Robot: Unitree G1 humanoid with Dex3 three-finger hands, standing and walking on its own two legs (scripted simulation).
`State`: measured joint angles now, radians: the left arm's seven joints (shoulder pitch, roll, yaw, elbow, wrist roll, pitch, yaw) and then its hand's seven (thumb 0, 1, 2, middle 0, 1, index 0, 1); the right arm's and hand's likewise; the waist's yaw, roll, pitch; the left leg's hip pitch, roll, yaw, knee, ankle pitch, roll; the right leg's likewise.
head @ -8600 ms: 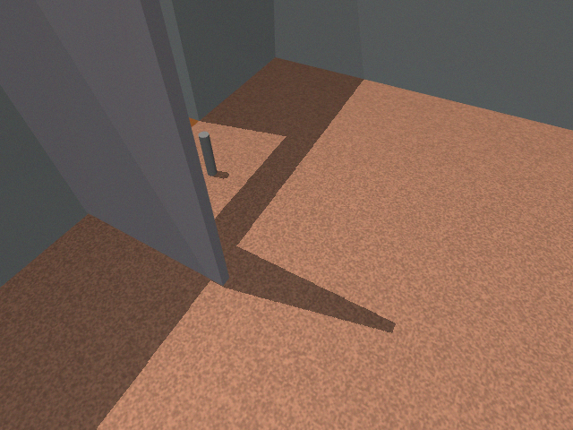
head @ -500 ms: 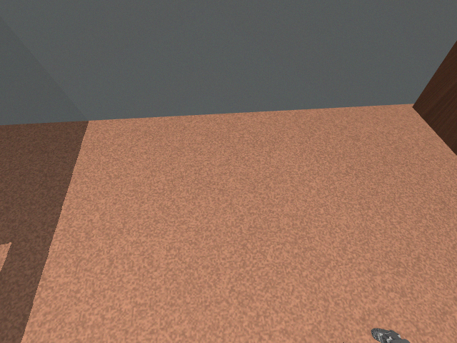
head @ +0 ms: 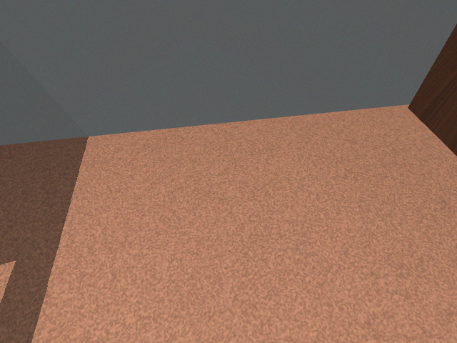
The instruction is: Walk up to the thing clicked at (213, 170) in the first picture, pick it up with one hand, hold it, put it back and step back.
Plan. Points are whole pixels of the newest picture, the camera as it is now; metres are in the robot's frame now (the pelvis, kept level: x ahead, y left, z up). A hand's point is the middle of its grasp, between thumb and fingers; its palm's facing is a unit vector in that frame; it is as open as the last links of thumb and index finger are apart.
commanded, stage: stand
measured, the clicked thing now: out of the picture +0.11 +1.16 -0.66
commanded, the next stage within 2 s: none
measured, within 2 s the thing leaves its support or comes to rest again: neither
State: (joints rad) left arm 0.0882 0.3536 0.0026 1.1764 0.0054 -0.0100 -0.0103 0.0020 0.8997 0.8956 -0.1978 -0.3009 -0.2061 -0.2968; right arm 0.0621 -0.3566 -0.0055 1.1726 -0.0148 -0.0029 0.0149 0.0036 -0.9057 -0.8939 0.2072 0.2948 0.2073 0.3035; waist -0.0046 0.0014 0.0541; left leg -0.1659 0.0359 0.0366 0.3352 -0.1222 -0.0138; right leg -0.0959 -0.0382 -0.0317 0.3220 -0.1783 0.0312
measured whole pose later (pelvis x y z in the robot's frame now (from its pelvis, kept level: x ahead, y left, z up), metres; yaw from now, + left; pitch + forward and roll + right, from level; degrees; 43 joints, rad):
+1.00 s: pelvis +0.02 -0.01 +0.00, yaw +0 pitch -2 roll +0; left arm 0.11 0.35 0.00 1.14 0.01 0.00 -0.01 0.00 0.90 0.90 -0.20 -0.30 -0.21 -0.30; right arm 0.08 -0.35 0.00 1.15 -0.01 0.00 0.01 0.00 -0.91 -0.89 0.21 0.29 0.21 0.30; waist -0.01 0.00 0.05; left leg -0.13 0.04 0.04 0.32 -0.14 -0.02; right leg -0.07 -0.03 -0.03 0.31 -0.20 0.02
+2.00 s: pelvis +0.03 +0.00 +0.00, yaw +0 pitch -2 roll +0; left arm 0.12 0.36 0.00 1.12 0.01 0.00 -0.01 0.00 0.90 0.90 -0.20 -0.30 -0.21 -0.30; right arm 0.10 -0.35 0.00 1.14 -0.02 0.00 0.01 0.00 -0.91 -0.89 0.21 0.29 0.21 0.30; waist 0.00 -0.01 0.05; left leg -0.12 0.03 0.04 0.32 -0.15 -0.02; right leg -0.05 -0.04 -0.03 0.30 -0.21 0.03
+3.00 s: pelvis +0.16 -0.04 -0.01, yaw +2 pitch -3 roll -2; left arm 0.36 0.41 0.08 0.94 0.02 -0.07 -0.04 0.00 0.90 0.90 -0.20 -0.30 -0.21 -0.30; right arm 0.21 -0.42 -0.08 0.96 -0.03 0.00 0.09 0.01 -0.91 -0.89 0.20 0.29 0.20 0.30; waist 0.04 0.05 0.10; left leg -0.49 0.06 -0.04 0.68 -0.18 0.01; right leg 0.08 0.01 -0.14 0.32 -0.35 -0.01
